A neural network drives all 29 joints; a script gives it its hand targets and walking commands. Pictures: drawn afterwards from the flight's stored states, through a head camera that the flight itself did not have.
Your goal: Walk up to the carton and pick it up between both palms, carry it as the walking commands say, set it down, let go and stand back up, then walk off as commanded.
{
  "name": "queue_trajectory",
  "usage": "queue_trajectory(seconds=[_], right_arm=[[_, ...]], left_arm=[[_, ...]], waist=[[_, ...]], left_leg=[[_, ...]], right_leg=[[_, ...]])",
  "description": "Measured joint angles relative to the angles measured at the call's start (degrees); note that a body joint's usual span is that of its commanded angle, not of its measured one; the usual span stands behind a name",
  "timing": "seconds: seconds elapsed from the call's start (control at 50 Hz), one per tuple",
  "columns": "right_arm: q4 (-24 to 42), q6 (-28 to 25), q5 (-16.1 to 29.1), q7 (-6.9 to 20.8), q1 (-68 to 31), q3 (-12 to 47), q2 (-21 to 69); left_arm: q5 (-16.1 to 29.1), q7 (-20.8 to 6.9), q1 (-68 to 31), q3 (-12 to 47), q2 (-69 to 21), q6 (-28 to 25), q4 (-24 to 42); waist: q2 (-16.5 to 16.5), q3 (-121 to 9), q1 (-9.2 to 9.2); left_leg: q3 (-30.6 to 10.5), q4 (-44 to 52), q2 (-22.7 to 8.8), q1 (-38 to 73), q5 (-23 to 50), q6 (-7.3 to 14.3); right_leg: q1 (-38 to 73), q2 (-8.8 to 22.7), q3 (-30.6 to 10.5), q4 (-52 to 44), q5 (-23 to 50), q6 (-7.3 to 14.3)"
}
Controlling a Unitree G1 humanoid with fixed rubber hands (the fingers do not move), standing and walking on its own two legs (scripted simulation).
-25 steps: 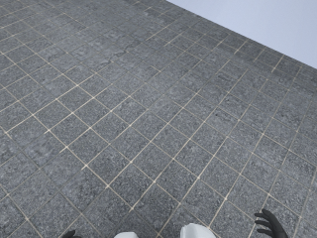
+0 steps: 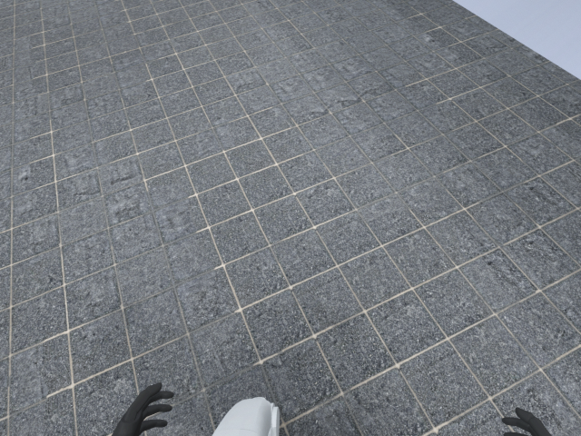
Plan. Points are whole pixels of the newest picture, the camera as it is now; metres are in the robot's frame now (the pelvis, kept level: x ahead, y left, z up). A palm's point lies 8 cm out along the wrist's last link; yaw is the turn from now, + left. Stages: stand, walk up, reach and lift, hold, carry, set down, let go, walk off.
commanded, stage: walk off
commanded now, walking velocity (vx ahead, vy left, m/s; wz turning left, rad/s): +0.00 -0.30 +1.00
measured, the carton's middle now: out of the picture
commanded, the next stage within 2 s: stand in 1.52 s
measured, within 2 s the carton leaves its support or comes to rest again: neither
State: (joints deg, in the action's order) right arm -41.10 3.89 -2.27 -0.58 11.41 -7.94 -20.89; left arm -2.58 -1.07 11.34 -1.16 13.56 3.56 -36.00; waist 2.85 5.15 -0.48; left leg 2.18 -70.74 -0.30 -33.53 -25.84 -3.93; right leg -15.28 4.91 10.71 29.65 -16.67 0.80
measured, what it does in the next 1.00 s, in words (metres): steps to the right, turning left: left foot, then right foot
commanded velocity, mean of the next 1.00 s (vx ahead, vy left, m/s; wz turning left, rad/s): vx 0.00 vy -0.30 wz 1.00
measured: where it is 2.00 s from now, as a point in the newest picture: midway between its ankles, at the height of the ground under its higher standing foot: (416, 338)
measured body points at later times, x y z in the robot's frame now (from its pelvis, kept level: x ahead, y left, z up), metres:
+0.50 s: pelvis +0.04 -0.15 +0.00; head +0.10 -0.09 +0.44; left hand +0.08 +0.15 -0.12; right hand +0.24 -0.42 -0.09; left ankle -0.03 +0.02 -0.74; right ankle +0.17 -0.31 -0.68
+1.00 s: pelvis +0.16 -0.28 -0.02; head +0.17 -0.21 +0.42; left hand -0.04 -0.08 -0.16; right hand +0.48 -0.26 -0.11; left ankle +0.08 -0.24 -0.74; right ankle +0.20 -0.34 -0.70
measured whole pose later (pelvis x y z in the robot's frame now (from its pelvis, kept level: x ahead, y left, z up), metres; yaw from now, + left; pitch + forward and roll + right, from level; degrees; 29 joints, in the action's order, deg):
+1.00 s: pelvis +0.16 -0.28 -0.02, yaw +59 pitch +2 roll +0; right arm -37.6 2.7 -1.6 -1.1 5.9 -4.1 -15.9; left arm -3.0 0.0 16.5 -2.8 15.6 4.7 -39.4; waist -2.9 5.9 2.1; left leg 6.6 -40.9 0.1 -20.1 -22.6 3.1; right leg -23.7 4.6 13.6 56.4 -30.7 -0.8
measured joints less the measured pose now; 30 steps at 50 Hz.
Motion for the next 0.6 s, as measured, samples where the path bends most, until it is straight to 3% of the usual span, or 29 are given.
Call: queue_trajectory(seconds=[0.12, 0.18, 0.2, 0.24, 0.28, 0.32, 0.4, 0.5, 0.56, 0.58, 0.6], right_arm=[[1.5, 0.6, 0.7, 1.2, -4.8, 2.1, 3.3], [3.1, -0.4, 0.5, 0.9, -6.7, 3.1, 4.4], [3.6, -0.9, 0.3, 0.5, -6.9, 3.4, 4.7], [3.7, -1.0, 0.7, -0.6, -5.2, 3.8, 4.6], [2.9, -0.3, 1.0, -1.5, -2.4, 3.6, 4.4], [1.7, -0.1, 1.0, -1.8, 0.2, 3.3, 4.0], [0.1, -1.1, 0.8, -1.2, 3.8, 2.6, 2.5], [-0.2, -1.1, 0.5, -0.9, 5.9, 1.2, 0.0], [0.1, -0.9, 0.4, -1.2, 5.9, 0.2, -1.6], [0.5, -1.1, 0.3, -1.3, 6.1, -0.1, -2.1], [0.5, -1.2, 0.1, -1.6, 5.4, -0.6, -2.6]], left_arm=[[-0.4, 1.4, 2.5, -0.9, 0.9, -0.3, -0.9], [0.1, 1.6, 4.8, -1.5, 1.8, -0.2, -2.1], [0.2, 1.5, 5.1, -1.7, 2.0, 0.0, -2.8], [-0.3, 0.9, 5.0, -1.7, 2.1, 1.2, -3.4], [-0.1, 0.1, 4.1, -1.5, 2.1, 1.5, -2.9], [-0.3, -0.5, 2.9, -1.5, 2.2, 1.6, -1.9], [-0.1, -1.5, 0.2, -1.7, 2.8, 2.0, 0.1], [0.4, -2.0, -3.3, -1.5, 3.1, 2.3, 1.9], [0.9, -1.7, -4.6, -1.0, 3.0, 1.6, 2.7], [0.7, -1.4, -4.4, -0.9, 3.3, 1.2, 3.0], [0.6, -1.3, -4.4, -0.8, 2.8, 0.9, 2.6]], waist=[[-2.2, 0.5, 2.97], [-3.7, 0.2, 3.27], [-4.6, 0.6, 3.03], [-5.4, 1.0, 2.55], [-5.6, 1.4, 2.02], [-5.3, 1.7, 1.22], [-3.7, 1.6, -0.72], [-1.8, 1.0, -3.32], [-1.2, 0.3, -3.87], [-1.6, -0.3, -3.48], [-0.9, 0.0, -3.13]], left_leg=[[6.1, 18.4, -0.6, 8.6, -2.6, 2.6], [6.7, 32.3, -0.5, 15.1, 2.4, 4.5], [6.0, 31.9, -0.1, 14.6, 3.5, 5.8], [3.9, 30.0, 0.0, 13.6, 3.3, 7.0], [1.2, 32.2, -0.2, 14.6, 4.5, 6.5], [-1.6, 35.5, -0.7, 15.7, 6.8, 5.0], [-7.7, 38.6, -2.9, 15.2, 9.5, 2.5], [-15.3, 38.0, -4.9, 12.3, 9.7, -1.4], [-19.1, 37.0, -5.1, 10.6, 9.3, -4.4], [-19.7, 35.3, -4.4, 9.5, 8.0, -3.9], [-20.0, 30.6, -3.8, 7.6, 2.5, -2.8]], right_leg=[[1.9, -0.2, 8.6, 1.9, -3.2, 2.3], [-0.7, 0.8, 12.0, 9.9, -7.7, 2.6], [-3.2, 1.2, 10.2, 15.8, -10.7, 1.1], [-9.4, -0.6, 2.4, 28.2, -14.2, -2.4], [-14.0, -1.3, -2.9, 35.6, -10.3, -4.9], [-17.2, -0.7, -6.3, 37.2, -5.6, -6.3], [-20.1, 0.2, -10.7, 33.9, -0.7, -6.7], [-16.2, -1.2, -11.9, 21.9, -1.2, -7.1], [-9.3, -2.9, -11.5, 9.0, -2.6, -6.4], [-6.5, -2.6, -11.0, 3.9, -1.7, -5.7], [-7.0, -2.7, -10.3, 4.9, -0.3, -4.9]])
